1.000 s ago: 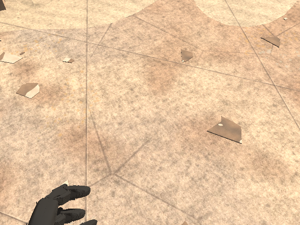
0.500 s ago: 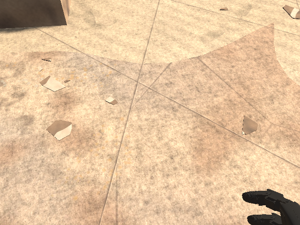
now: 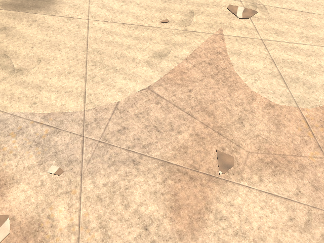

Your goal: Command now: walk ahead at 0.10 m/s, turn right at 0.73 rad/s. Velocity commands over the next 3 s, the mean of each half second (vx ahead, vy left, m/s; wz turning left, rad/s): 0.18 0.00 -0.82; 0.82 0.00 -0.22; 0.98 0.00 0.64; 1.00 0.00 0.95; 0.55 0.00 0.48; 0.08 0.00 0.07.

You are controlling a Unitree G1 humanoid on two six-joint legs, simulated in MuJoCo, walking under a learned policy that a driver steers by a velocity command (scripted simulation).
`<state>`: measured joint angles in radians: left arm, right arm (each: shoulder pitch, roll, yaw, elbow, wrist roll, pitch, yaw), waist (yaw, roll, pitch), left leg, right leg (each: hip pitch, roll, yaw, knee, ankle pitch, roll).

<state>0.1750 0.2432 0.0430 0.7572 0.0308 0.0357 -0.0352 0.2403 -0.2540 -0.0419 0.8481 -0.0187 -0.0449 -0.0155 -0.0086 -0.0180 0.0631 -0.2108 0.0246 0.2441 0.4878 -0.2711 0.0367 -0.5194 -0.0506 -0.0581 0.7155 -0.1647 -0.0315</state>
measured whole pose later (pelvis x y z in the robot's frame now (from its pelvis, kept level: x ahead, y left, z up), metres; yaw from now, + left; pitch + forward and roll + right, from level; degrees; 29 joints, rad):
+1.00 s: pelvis +0.25 -0.18 +0.00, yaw -31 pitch +3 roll -1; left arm 0.18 0.29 0.03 0.68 0.05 -0.06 -0.02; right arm 0.44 -0.27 -0.05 0.88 -0.01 -0.06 0.03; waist -0.06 0.01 -0.01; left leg -0.34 0.05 -0.05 1.15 -0.34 0.08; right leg -0.32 0.03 -0.06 0.55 -0.28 -0.05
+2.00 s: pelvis +1.09 -0.44 +0.00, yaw +19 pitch +1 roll -3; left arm 0.43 0.34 0.06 0.83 0.03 -0.09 0.00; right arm 0.09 -0.38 -0.06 0.66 -0.03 0.00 0.07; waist 0.05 0.06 0.01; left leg -0.72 0.04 0.01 1.25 -0.19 0.10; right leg -0.07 -0.01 -0.17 0.36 -0.31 0.03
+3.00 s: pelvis +1.51 -0.30 +0.01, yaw +34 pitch -1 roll +0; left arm 0.21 0.22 0.00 0.92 0.01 0.00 0.02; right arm 0.25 -0.21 -0.01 1.04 -0.01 0.01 -0.04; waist 0.01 -0.01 0.03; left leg -0.09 -0.04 -0.04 0.41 -0.30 0.02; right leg -0.25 0.02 -0.05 0.42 -0.15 -0.04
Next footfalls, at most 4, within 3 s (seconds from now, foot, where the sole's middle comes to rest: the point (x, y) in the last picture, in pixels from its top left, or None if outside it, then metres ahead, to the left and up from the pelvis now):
0.04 right None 0.14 -0.10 -0.77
0.48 left None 0.15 0.09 -0.77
0.88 right None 0.23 -0.28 -0.77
1.34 left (251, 186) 0.70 -0.35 -0.77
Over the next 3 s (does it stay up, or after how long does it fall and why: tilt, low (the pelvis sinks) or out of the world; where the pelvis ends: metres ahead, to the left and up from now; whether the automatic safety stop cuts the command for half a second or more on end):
stays up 1.51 -0.30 0.01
